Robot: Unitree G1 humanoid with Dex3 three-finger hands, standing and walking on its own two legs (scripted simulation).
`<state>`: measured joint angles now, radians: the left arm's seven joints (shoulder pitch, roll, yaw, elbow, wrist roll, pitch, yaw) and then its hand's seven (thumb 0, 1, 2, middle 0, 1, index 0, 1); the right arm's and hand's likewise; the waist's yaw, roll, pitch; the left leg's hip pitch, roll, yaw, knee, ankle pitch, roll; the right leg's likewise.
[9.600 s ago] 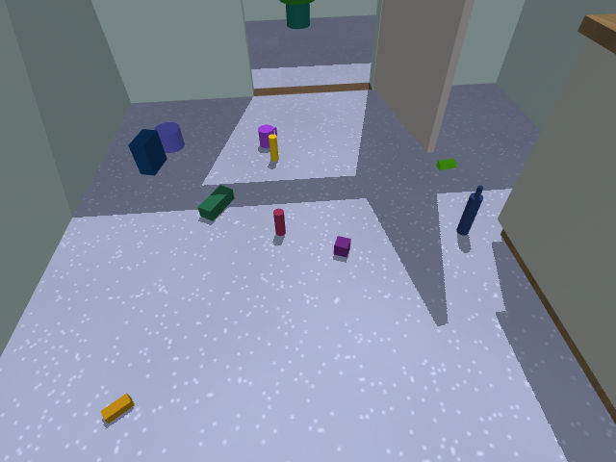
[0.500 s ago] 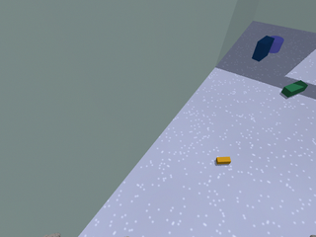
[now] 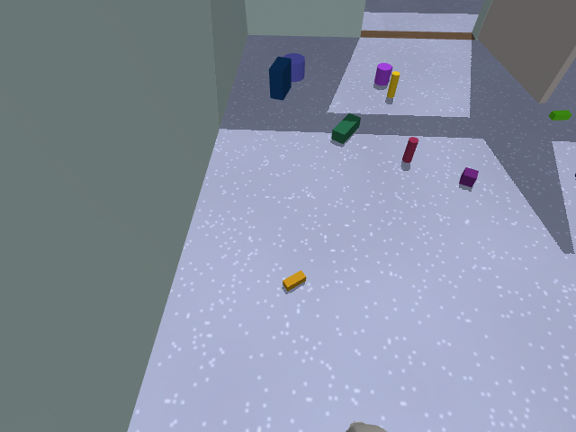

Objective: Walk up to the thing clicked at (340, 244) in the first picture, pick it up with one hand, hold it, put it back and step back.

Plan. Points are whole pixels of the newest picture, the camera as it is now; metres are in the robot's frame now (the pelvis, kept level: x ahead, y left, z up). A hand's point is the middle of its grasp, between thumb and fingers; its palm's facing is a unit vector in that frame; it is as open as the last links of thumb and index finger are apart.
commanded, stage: walk up
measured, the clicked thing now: (468, 177) +1.25 -0.89 -0.74
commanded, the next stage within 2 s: stand in 1.90 s
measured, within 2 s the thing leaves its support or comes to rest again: neither
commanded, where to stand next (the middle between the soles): +0.08 -0.02 m, yaw -47 degrees
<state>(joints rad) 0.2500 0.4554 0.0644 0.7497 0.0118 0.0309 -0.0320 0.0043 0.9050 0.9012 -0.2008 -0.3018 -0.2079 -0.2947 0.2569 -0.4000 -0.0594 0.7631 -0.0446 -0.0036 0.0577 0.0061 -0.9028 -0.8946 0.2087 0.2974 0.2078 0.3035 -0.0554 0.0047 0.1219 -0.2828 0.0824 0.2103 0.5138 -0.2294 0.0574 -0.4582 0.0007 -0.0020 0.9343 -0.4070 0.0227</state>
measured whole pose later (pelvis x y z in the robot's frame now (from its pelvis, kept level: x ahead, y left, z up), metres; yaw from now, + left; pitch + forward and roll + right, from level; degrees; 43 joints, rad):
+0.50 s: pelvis +0.03 +0.03 -0.04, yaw -23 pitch -2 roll +1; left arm 0.22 0.42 0.03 0.69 0.01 0.02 0.04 0.00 0.90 0.90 -0.20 -0.30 -0.21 -0.30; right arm 0.15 -0.37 -0.06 0.71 -0.02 0.00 0.02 0.00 -0.91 -0.89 0.21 0.30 0.21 0.30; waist 0.01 -0.02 0.16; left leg -0.43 0.03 0.04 0.85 -0.39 0.00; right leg -0.52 0.09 0.20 1.04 -0.48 0.01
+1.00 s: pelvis +0.00 +0.04 -0.04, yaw -38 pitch -2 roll +0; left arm 0.26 0.40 0.05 0.78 0.03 -0.01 0.00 0.00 0.90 0.90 -0.20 -0.30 -0.21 -0.30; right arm 0.23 -0.45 -0.06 0.83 -0.02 0.01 0.01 0.01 -0.91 -0.90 0.20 0.30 0.20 0.30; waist 0.00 0.03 0.11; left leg -0.46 0.05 0.01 0.95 -0.48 0.02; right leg -0.44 0.07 0.12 0.84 -0.38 0.00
